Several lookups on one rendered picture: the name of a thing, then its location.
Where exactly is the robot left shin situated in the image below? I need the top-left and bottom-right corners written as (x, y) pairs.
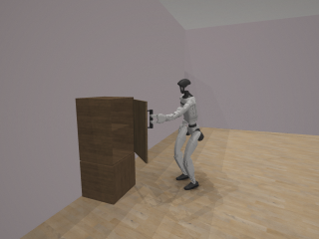
top-left (183, 158), bottom-right (196, 184)

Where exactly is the robot right hand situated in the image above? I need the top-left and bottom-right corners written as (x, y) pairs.
top-left (178, 123), bottom-right (186, 133)

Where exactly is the robot torso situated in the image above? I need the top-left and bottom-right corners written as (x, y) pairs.
top-left (180, 94), bottom-right (200, 135)

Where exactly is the cupboard door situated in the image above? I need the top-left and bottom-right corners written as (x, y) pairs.
top-left (133, 99), bottom-right (149, 163)

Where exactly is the robot left upper arm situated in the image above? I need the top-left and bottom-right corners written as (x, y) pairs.
top-left (177, 98), bottom-right (196, 112)

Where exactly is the handle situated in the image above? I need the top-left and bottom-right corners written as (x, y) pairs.
top-left (148, 110), bottom-right (154, 128)

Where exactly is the robot left forearm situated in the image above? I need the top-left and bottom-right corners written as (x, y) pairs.
top-left (165, 108), bottom-right (185, 121)

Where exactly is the robot left hand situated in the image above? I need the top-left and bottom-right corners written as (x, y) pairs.
top-left (150, 114), bottom-right (166, 124)

